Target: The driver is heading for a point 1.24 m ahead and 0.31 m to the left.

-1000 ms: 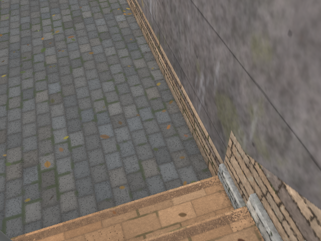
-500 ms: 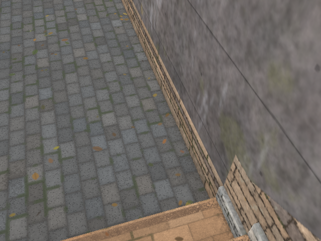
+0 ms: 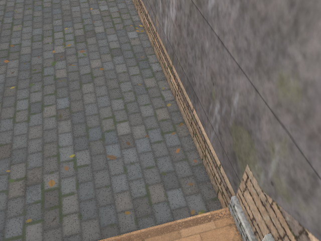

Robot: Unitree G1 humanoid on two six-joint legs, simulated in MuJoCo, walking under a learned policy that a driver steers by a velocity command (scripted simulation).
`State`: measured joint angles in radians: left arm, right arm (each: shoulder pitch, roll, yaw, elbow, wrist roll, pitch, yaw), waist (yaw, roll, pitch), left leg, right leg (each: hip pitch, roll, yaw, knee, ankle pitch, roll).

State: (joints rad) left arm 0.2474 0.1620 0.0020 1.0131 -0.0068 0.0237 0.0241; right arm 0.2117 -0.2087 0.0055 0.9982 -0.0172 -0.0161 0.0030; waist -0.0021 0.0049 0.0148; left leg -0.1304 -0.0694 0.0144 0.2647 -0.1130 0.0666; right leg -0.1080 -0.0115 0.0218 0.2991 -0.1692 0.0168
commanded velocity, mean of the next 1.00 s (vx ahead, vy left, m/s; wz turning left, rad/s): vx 0.00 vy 0.00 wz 0.00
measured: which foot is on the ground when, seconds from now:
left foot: down 0.00-1.00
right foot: down 0.00-1.00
